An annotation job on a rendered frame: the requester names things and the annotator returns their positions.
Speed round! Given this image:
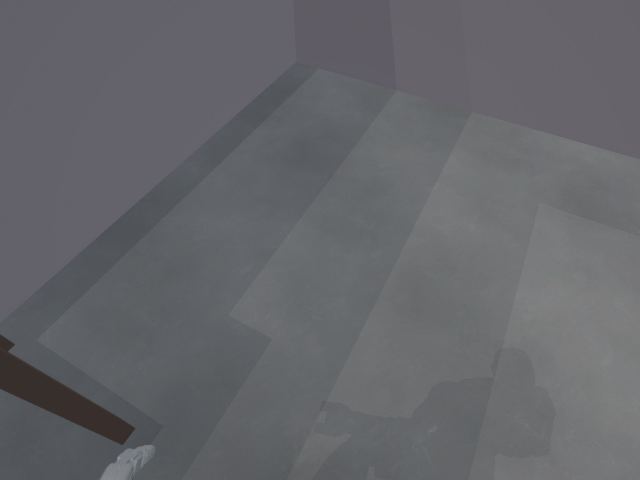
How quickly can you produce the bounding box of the table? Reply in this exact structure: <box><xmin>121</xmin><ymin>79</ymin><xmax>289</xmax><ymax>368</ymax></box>
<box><xmin>0</xmin><ymin>335</ymin><xmax>135</xmax><ymax>445</ymax></box>

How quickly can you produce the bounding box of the left robot hand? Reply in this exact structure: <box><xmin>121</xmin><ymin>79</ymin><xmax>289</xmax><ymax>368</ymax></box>
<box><xmin>99</xmin><ymin>445</ymin><xmax>155</xmax><ymax>480</ymax></box>

